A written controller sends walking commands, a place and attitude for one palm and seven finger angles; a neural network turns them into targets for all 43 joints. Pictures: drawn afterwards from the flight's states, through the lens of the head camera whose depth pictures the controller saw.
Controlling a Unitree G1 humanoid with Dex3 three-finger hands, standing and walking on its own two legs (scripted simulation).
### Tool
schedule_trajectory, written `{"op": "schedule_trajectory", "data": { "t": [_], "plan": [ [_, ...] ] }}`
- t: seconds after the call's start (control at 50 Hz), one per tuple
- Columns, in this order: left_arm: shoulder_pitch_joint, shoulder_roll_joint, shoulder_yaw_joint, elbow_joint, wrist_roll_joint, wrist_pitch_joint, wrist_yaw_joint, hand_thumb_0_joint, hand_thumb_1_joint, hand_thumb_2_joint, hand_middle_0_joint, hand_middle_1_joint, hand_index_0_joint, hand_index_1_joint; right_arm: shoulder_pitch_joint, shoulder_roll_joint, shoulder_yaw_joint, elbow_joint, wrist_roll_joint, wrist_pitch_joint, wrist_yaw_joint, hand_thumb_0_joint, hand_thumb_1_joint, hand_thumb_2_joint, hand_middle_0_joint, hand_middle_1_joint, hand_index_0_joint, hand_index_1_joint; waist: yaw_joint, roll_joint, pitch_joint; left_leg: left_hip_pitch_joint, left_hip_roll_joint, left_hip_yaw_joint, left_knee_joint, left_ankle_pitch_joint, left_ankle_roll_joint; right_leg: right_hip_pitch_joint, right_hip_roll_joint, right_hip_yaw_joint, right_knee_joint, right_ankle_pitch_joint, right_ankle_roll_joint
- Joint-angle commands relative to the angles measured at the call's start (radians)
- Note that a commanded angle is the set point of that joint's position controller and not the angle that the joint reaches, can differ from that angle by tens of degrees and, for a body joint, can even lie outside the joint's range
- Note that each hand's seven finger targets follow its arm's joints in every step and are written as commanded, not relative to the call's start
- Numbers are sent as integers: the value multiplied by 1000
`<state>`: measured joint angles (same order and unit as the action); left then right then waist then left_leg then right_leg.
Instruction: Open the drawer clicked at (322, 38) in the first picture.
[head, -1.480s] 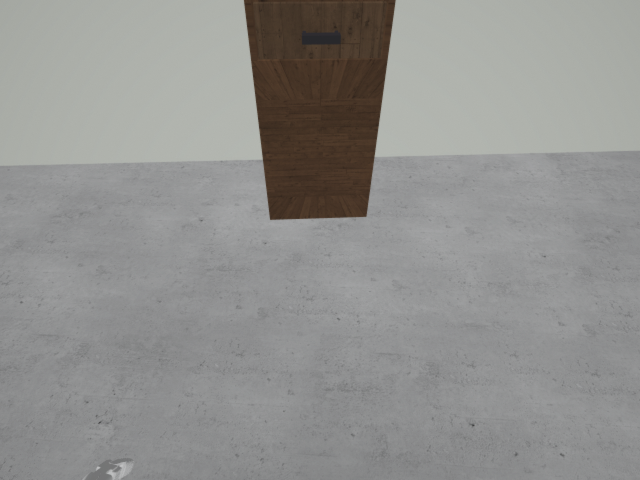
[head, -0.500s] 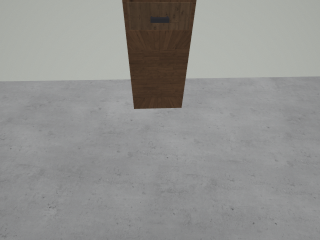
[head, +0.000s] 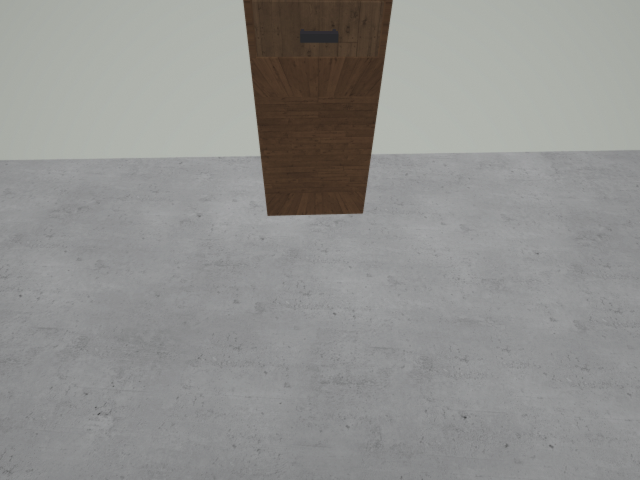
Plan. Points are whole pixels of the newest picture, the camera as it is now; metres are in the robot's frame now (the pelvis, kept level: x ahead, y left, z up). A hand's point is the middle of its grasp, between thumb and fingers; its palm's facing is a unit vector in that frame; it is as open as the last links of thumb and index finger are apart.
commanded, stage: walk to a spot facing it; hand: left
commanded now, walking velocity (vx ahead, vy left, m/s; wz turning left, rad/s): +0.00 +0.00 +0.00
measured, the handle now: (318, 34) +1.32 +0.09 +0.02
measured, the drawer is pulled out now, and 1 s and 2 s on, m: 0.00 0.00 0.00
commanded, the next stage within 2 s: turn to face it in 1.46 s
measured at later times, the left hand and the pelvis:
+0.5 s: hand out of the picture +0.10 +0.14 -0.18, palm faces -0.09 -0.97 -0.23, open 7.4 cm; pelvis +0.07 -0.05 -0.02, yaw -10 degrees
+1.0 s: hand (254, 412) +0.26 +0.13 -0.20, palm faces -0.23 -0.96 -0.15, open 7.4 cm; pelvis +0.30 -0.05 -0.03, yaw -21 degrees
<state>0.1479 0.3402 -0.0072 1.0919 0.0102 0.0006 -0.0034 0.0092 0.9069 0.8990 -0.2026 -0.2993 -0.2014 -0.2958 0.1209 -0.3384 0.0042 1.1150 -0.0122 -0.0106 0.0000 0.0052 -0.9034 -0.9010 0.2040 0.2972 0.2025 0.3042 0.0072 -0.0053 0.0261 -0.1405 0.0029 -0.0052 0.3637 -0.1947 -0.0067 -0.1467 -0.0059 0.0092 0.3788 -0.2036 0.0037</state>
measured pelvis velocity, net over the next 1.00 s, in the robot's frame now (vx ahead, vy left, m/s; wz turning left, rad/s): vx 0.30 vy -0.05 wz -0.37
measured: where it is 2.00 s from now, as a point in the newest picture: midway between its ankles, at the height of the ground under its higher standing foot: (379, 371)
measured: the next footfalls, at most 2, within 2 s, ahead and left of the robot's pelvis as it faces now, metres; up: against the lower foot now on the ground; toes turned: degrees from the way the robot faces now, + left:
left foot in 0.94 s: +0.44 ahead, -0.01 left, +0.00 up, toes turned -12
right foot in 1.54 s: +0.58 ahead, -0.29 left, +0.00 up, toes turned -44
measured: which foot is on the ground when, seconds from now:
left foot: down 0.00-0.42, up 0.44-0.92, down 0.94-1.00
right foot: down 0.00-0.96, up 0.98-1.00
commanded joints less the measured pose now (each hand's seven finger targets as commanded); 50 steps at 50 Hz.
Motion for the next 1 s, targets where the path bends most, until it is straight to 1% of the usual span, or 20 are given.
{"op": "schedule_trajectory", "data": {
  "t": [0.0, 0.06, 0.16, 0.24, 0.3, 0.34, 0.36, 0.38, 0.4, 0.42, 0.48, 0.54, 0.7, 0.8, 0.84, 0.88, 0.9, 0.92, 0.94, 0.98],
  "plan": [
    [-39, 205, 40, -63, 3, -26, 15, 0, 900, 900, -200, -300, -200, -300, -44, -205, -42, -65, 5, -25, -13, 0, -900, -900, 200, 300, 200, 300, -5, 0, -50, 18, 119, -94, -58, 127, 32, -8, -109, 96, -66, 104, -32],
    [-11, 139, 26, -48, 1, -16, 17, 0, 900, 900, -200, -300, -200, -300, -17, -139, -25, -49, 1, -20, -11, 0, -900, -900, 200, 300, 200, 300, -5, 2, -65, 27, 120, -77, -54, 87, 22, -4, -106, 94, -66, 63, -23],
    [59, 89, 36, -72, 13, 18, -7, 0, 900, 900, -200, -300, -200, -300, 69, -117, -41, -60, -12, 4, -9, 0, -900, -900, 200, 300, 200, 300, -9, 41, 60, -39, 150, -82, -66, -387, 41, -190, -32, 116, 16, -318, -39],
    [36, 29, 53, -144, 14, 8, -26, 0, 900, 900, -200, -300, -200, -300, 147, -169, -82, -89, -8, -15, -14, 0, -900, -900, 200, 300, 200, 300, -42, 173, 103, 39, 356, -254, -190, -424, 169, -393, 11, -21, 396, -273, -20],
    [27, 0, 61, -174, 13, -8, -37, 0, 900, 900, -200, -300, -200, -300, 156, -137, -87, -96, -12, -32, -16, 0, -900, -900, 200, 300, 200, 300, -33, 134, 79, 88, 373, -148, -124, -168, 176, -407, -55, -27, 399, -292, -15],
    [128, -32, 69, -149, 13, -14, -42, 0, 900, 900, -200, -300, -200, -300, 111, -110, -83, -107, -13, -35, -17, 0, -900, -900, 200, 300, 200, 300, 21, 118, 48, -24, 322, -12, -5, -75, 120, -192, -47, -71, 259, -199, -18],
    [260, -32, 76, -103, 16, -18, -40, 0, 900, 900, -200, -300, -200, -300, 78, -98, -82, -112, -13, -33, -16, 0, -900, -900, 200, 300, 200, 300, 86, 65, 4, -128, 262, 67, 163, -126, 77, -1, -14, -96, 155, -82, -25],
    [394, 57, 94, -63, 24, -33, -28, 0, 900, 900, -200, -300, -200, -300, 75, -34, -68, -136, -2, -31, -7, 0, -900, -900, 200, 300, 200, 300, 133, -194, -35, -337, 146, 173, 478, -224, 18, 189, -129, 125, -11, -200, -72],
    [478, 158, 112, -44, 15, -45, -7, 0, 900, 900, -200, -300, -200, -300, 21, 28, -48, -195, -1, -37, 3, 0, -900, -900, 200, 300, 200, 300, 150, -440, 0, -592, 36, 171, 762, -408, -19, 219, -365, 578, -190, -207, -166],
    [483, 131, 110, -49, 3, -45, 11, 0, 900, 900, -200, -300, -200, -300, -16, -9, -59, -207, -8, -43, 3, 0, -900, -900, 200, 300, 200, 300, 141, -279, 1, -616, 77, 44, 823, -346, 0, 218, -375, 609, -200, -184, -214],
    [333, 24, 80, -84, 8, -57, 11, 0, 900, 900, -200, -300, -200, -300, -2, 14, -67, -168, -12, -43, 7, 0, -900, -900, 200, 300, 200, 300, 56, -74, 88, -560, 138, 16, 834, -142, -8, 24, -299, 444, -190, -152, -216],
    [327, -16, 73, -77, 11, -74, 13, 0, 900, 900, -200, -300, -200, -300, 71, 64, -69, -134, -16, -27, 12, 0, -900, -900, 200, 300, 200, 300, 8, -32, 70, -529, 136, 39, 790, -35, -31, 10, -233, 280, -187, 50, -183],
    [426, -62, 63, -9, 13, -93, 29, 0, 900, 900, -200, -300, -200, -300, -39, 104, -69, -193, -9, -29, 24, 0, -900, -900, 200, 300, 200, 300, 34, -90, 66, -633, 124, 73, 632, 58, -44, 166, -190, 191, -156, 347, -174],
    [435, -70, 60, 11, 19, -85, 42, 0, 900, 900, -200, -300, -200, -300, -141, 128, -58, -232, -3, -43, 31, 0, -900, -900, 200, 300, 200, 300, 58, -117, 110, -508, 94, 107, 393, 31, -13, 167, -193, 186, -136, 476, -168],
    [404, -46, 67, 4, 17, -84, 42, 0, 900, 900, -200, -300, -200, -300, -87, 118, -60, -221, -2, -52, 26, 0, -900, -900, 200, 300, 200, 300, 27, -125, 80, -360, 48, 136, 303, -6, 12, 152, -181, 159, -59, 643, -157],
    [371, -33, 75, -1, 10, -86, 40, 0, 900, 900, -200, -300, -200, -300, 153, 81, -74, -144, -10, -62, 5, 0, -900, -900, 200, 300, 200, 300, -79, -104, -35, -45, -3, 151, 191, 65, 39, 84, -131, 114, 189, 758, -121],
    [376, -57, 77, -7, 5, -87, 36, 0, 900, 900, -200, -300, -200, -300, 317, 11, -89, -99, -15, -65, -6, 0, -900, -900, 200, 300, 200, 300, -137, -22, -143, 217, 94, 48, 181, 111, 61, -60, -94, 99, 397, 536, -97],
    [453, -114, 77, -21, -10, -81, 23, 0, 900, 900, -200, -300, -200, -300, 419, -99, -115, -79, -29, -68, -13, 0, -900, -900, 200, 300, 200, 300, -130, 246, -288, 456, 405, -352, 112, 118, 165, -310, 52, -12, 739, -67, -52],
    [401, -113, 70, -44, -6, -88, 22, 0, 900, 900, -200, -300, -200, -300, 431, -105, -111, -76, -14, -59, -15, 0, -900, -900, 200, 300, 200, 300, -118, 250, -266, 392, 507, -539, -58, 72, 220, -399, 66, 38, 956, -333, -61],
    [284, -113, 72, -54, 7, -71, 16, 0, 900, 900, -200, -300, -200, -300, 249, 16, -87, -107, -2, -66, -18, 0, -900, -900, 200, 300, 200, 300, -59, 116, -12, 64, 441, -362, -157, -107, 157, -452, -55, 55, 1007, -161, -54]
  ]
}}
